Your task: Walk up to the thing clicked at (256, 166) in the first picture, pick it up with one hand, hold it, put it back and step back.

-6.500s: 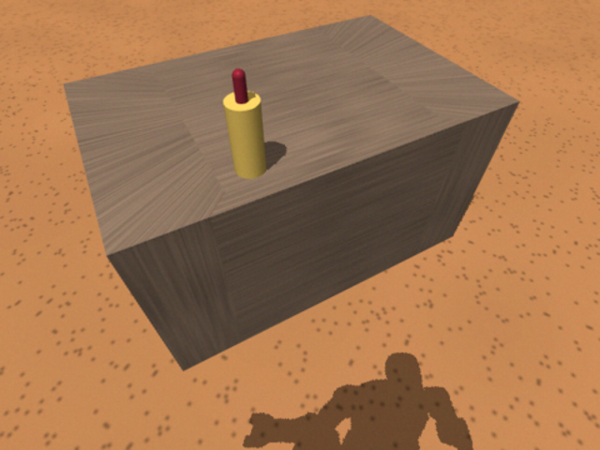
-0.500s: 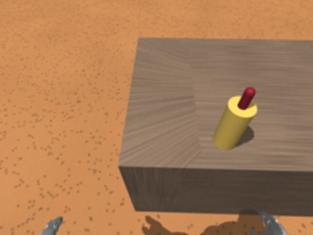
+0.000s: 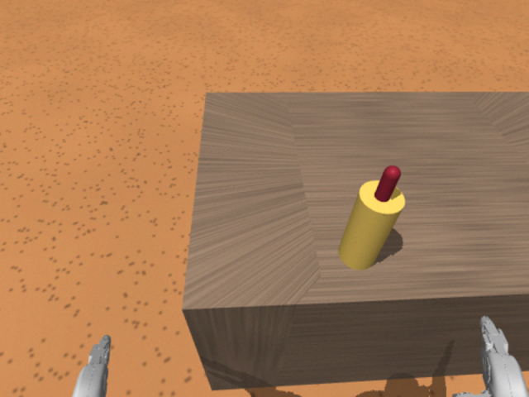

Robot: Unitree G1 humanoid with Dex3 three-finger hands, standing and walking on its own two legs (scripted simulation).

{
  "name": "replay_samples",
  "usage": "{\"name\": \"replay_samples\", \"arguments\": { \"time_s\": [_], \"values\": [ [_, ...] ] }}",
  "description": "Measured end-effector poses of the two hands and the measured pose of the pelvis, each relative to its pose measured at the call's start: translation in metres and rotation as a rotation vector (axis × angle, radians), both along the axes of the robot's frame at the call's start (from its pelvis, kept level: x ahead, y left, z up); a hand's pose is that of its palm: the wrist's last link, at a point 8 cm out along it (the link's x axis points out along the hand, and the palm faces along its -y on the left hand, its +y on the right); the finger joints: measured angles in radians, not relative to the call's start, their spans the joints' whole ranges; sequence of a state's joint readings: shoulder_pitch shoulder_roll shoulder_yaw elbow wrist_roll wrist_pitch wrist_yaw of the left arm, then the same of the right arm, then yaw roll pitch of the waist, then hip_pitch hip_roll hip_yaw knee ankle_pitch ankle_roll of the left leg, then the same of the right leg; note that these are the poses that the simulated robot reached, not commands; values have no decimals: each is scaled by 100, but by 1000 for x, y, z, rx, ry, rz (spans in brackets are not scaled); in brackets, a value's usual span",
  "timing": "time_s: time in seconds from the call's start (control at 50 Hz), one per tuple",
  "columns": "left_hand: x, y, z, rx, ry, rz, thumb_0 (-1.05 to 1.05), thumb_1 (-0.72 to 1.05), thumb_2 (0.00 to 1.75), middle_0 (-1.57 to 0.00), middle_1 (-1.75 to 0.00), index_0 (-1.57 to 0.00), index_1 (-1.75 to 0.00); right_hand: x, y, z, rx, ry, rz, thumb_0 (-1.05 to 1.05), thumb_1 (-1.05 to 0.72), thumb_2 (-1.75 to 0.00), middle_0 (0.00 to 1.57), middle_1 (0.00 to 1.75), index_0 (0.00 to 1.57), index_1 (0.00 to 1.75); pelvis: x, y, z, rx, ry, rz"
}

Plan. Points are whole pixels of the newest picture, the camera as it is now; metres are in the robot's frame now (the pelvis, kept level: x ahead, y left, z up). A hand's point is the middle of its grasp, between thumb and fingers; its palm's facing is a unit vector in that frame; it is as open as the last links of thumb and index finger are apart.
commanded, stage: rise first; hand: right
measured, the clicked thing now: (372, 217) +0.44 -0.19 +0.00
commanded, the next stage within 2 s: go down in 0.86 s
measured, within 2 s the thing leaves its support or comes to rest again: neither
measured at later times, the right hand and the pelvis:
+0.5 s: hand (479, 370) +0.18 -0.27 +0.01, palm faces +0.33 +0.87 -0.37, open 17.6 cm; pelvis -0.01 +0.00 +0.00, yaw +0 degrees
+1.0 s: hand (497, 375) +0.16 -0.28 +0.03, palm faces +0.36 +0.85 -0.39, open 17.6 cm; pelvis -0.02 +0.00 +0.00, yaw +0 degrees
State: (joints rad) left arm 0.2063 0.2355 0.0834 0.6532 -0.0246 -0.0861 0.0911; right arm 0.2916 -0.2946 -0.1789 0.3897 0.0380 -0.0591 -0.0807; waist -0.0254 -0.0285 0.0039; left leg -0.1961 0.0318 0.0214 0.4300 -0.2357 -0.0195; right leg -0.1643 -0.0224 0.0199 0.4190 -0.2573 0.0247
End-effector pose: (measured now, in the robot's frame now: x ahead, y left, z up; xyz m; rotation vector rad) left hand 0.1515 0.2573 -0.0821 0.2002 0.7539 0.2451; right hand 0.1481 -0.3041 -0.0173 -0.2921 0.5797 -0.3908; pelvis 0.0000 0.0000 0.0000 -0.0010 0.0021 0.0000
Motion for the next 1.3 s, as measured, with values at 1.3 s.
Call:
{"name": "replay_samples", "arguments": {
  "time_s": [1.3],
  "values": [
    [-9, 10, 8, 20, -49, -7, -1, -51, 3, -6, -4, -6, -4, 12, -33, 77, -78, -418, 25, -1, 55, -5, 5, 6, 6, 6, -18, 4, -2, -1, -26, -19]
  ]
}}
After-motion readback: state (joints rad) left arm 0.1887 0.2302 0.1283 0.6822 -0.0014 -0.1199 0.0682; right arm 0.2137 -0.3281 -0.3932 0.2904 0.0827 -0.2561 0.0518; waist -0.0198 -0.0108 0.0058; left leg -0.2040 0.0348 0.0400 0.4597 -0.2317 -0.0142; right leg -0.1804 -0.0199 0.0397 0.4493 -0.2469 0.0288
